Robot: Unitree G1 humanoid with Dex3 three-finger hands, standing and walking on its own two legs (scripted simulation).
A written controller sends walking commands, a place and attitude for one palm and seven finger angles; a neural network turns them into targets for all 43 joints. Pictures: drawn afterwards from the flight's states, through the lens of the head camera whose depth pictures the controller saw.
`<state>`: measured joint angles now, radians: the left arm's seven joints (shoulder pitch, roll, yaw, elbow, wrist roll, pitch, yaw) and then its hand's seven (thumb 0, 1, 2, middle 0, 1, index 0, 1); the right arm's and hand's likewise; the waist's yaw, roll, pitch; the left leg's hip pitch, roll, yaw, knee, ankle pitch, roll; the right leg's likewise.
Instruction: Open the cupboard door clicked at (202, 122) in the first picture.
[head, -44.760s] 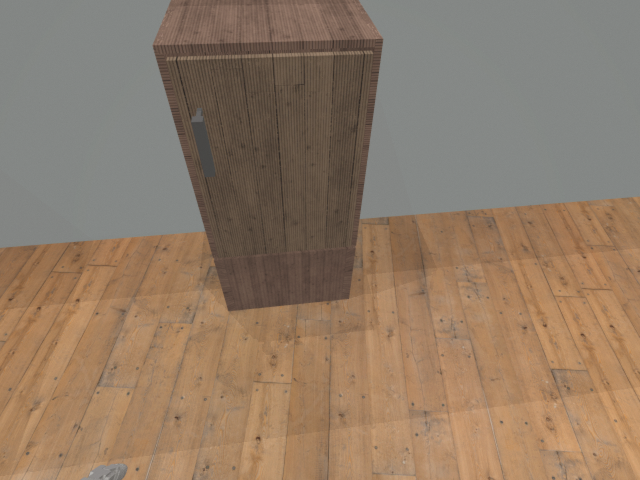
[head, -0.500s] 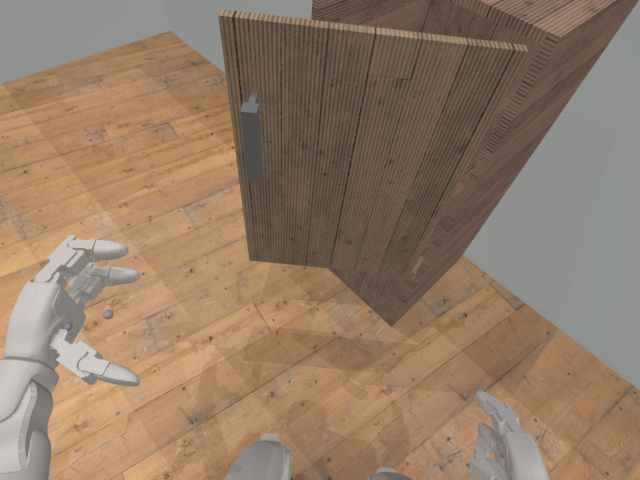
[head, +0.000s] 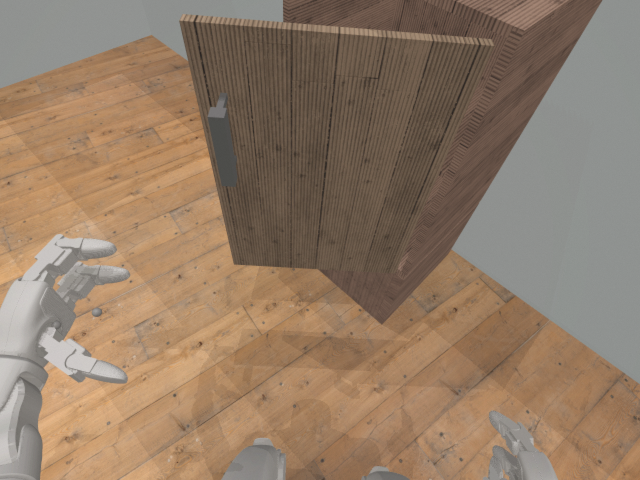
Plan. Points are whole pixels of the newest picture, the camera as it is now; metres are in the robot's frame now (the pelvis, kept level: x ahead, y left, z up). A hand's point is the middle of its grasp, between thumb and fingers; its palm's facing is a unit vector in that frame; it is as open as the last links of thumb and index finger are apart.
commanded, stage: raise the hand with hooked fingers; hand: left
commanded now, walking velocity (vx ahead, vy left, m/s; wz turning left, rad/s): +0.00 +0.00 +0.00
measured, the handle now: (226, 141) +0.59 +0.18 +0.05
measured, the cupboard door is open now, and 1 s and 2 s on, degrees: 42 42 42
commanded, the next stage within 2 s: move the hooked fingers beside the handle in 0.08 s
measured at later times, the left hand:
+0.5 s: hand (131, 269) +0.34 +0.25 +0.06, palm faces +0.01 -1.00 -0.04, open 14.0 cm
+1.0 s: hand (151, 223) +0.42 +0.25 +0.04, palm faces +0.01 -1.00 -0.01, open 14.0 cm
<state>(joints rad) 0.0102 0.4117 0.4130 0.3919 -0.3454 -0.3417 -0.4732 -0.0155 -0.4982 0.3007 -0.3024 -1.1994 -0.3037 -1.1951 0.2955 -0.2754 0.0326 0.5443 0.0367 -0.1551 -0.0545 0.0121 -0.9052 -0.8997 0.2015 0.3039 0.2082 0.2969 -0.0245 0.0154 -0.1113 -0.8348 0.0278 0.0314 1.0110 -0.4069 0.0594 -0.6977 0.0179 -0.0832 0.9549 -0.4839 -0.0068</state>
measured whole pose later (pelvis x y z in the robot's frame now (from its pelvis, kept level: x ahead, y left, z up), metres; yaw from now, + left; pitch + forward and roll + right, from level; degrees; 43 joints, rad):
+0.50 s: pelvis +0.00 -0.02 -0.01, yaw +0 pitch +15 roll -3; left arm -0.26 0.47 0.43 0.64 -0.32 -0.33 -0.51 -0.02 -0.50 0.30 -0.30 -1.20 -0.30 -1.20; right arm 0.27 -0.28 0.04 0.59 0.05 -0.15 -0.08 0.01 -0.91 -0.90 0.20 0.30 0.21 0.30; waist -0.03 0.02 -0.11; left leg -0.91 0.05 0.01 1.07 -0.42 0.03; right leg -0.77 0.04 -0.11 1.03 -0.51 -0.04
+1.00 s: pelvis +0.01 +0.00 -0.01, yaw -1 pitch +18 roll -4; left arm -0.50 0.50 0.45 0.87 -0.22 -0.36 -0.44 -0.02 -0.50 0.30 -0.30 -1.20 -0.30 -1.20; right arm 0.33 -0.27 0.03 0.61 0.03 -0.06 -0.05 0.01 -0.91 -0.90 0.20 0.30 0.21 0.30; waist -0.09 0.01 -0.13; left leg -0.96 0.04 0.04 1.07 -0.44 0.06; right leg -0.83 0.03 -0.07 1.02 -0.51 -0.01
